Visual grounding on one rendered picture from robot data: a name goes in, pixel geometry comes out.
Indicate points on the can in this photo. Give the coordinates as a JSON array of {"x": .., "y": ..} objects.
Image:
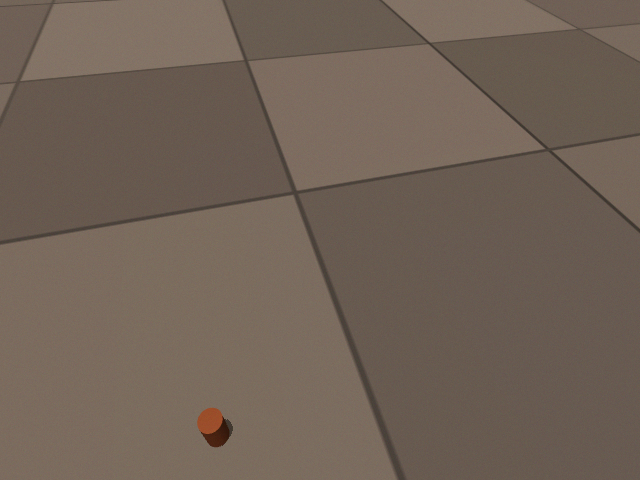
[{"x": 213, "y": 427}]

